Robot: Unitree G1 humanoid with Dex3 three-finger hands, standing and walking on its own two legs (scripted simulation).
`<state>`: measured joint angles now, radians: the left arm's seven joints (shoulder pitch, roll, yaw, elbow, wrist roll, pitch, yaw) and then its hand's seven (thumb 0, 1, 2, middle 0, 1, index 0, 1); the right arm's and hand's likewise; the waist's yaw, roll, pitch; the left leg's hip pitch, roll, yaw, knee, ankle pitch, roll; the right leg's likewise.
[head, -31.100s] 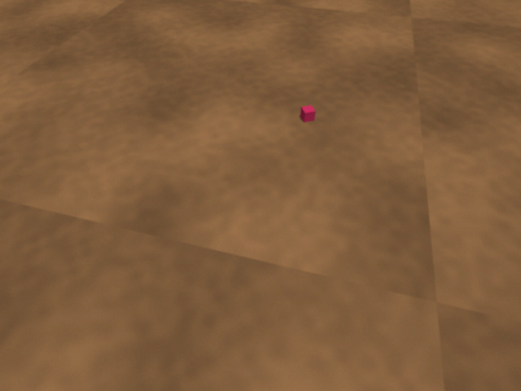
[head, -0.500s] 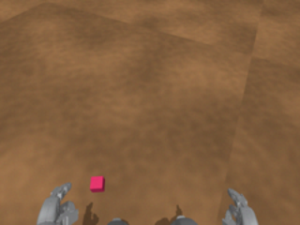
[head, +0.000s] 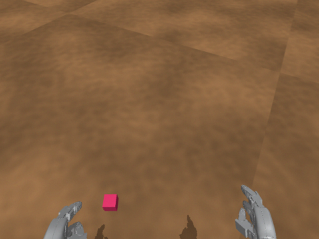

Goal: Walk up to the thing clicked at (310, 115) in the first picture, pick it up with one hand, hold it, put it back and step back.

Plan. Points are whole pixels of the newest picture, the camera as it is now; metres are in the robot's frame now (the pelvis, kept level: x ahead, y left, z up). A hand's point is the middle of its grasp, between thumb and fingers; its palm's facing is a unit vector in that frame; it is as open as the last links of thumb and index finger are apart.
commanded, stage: home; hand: left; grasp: from above
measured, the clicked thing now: (110, 202) +0.45 +0.26 -0.68
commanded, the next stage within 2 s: stand in 1.64 s
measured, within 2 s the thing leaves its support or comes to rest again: neither
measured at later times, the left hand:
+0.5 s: hand (86, 236) +0.16 +0.18 -0.04, palm faces +0.04 -0.98 -0.20, open 7.5 cm
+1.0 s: hand (86, 236) +0.17 +0.18 -0.04, palm faces +0.04 -0.98 -0.20, open 7.4 cm
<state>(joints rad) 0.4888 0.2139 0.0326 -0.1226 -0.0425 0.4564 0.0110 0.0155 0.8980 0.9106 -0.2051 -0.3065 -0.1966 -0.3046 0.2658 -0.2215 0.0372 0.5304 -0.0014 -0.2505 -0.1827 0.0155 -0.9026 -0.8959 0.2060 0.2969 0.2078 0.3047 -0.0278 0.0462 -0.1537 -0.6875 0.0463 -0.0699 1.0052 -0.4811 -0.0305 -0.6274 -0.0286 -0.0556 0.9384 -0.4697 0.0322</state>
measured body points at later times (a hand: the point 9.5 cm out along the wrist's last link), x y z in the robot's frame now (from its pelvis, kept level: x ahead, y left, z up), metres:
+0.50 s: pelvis +0.00 +0.00 +0.00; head +0.01 +0.00 +0.45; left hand +0.16 +0.23 -0.03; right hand +0.15 -0.25 -0.06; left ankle +0.01 +0.13 -0.68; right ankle +0.00 -0.14 -0.68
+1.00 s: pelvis +0.00 +0.00 +0.00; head +0.01 +0.00 +0.45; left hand +0.16 +0.23 -0.03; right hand +0.16 -0.25 -0.06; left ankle +0.01 +0.13 -0.68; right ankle +0.00 -0.14 -0.68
